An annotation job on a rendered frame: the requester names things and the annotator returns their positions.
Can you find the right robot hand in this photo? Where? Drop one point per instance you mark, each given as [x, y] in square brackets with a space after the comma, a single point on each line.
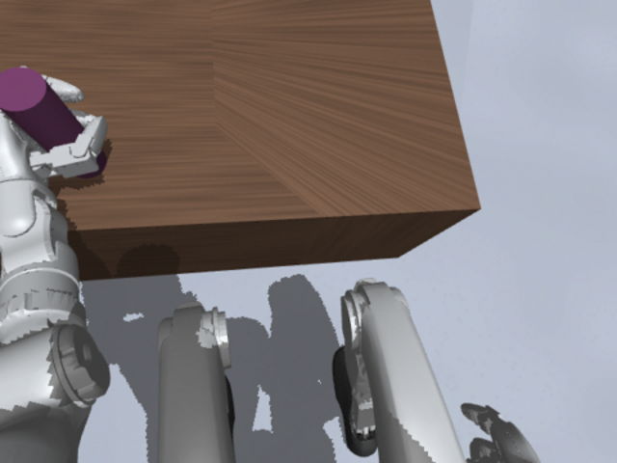
[508, 445]

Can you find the left robot hand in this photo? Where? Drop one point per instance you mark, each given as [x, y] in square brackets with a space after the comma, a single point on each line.
[22, 157]

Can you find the can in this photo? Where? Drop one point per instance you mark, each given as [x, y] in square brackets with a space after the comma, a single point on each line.
[32, 104]

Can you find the left robot arm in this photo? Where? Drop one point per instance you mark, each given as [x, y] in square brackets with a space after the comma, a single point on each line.
[51, 371]

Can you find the right robot foot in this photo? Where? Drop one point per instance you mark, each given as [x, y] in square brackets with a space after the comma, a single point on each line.
[359, 444]

